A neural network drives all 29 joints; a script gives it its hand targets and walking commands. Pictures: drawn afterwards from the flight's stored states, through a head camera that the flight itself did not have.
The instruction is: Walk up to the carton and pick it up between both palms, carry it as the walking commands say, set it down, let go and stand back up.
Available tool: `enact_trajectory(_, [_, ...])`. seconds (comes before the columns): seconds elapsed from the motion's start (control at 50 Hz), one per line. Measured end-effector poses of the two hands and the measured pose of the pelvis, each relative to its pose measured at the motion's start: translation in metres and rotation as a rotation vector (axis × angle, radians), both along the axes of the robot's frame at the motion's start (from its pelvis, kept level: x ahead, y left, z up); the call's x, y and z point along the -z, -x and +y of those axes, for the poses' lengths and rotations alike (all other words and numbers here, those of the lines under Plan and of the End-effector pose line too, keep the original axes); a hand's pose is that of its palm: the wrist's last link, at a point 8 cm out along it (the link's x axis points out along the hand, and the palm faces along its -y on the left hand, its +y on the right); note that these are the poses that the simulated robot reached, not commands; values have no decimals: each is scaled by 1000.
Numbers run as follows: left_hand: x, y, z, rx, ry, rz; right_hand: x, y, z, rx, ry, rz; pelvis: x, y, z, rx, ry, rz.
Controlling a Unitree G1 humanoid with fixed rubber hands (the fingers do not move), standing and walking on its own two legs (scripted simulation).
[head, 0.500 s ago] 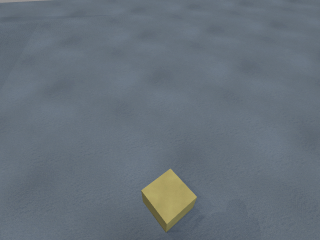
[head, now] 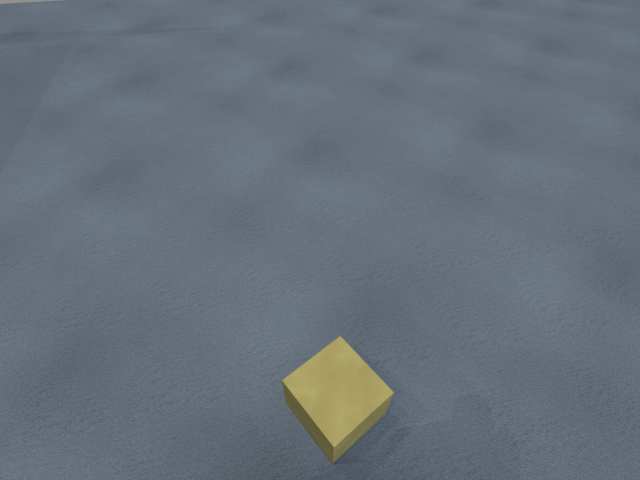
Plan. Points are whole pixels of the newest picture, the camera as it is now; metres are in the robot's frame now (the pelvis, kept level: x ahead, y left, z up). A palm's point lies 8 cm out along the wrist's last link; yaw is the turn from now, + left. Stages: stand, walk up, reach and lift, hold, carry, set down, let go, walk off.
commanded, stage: walk up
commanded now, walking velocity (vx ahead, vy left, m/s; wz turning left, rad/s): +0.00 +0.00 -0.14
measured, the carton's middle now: (336, 397) +0.48 -0.03 -0.68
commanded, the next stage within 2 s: none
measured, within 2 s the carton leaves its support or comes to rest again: neither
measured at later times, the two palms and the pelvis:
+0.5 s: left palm out of the picture +0.03 +0.24 -0.14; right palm out of the picture +0.06 -0.24 -0.13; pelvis +0.00 +0.00 +0.00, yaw +0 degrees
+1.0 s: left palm out of the picture +0.03 +0.24 -0.14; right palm out of the picture +0.06 -0.24 -0.13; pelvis +0.00 +0.00 +0.00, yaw +0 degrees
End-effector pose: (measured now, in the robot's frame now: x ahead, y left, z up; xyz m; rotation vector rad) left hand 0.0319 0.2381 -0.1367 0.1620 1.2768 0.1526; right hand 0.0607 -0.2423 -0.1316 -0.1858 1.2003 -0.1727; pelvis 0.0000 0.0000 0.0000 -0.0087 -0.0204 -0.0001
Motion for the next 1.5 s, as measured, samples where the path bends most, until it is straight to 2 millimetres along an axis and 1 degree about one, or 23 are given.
enact_trajectory(0.28, [0,3,0,-2,-1,8,0,-1,0,-1,-1,2,0,-1,0,-1,-1,2])
enact_trajectory(1.5, [0,4,3,-6,-13,24,2,0,2,-3,-4,21,0,-3,1,-2,-2,5])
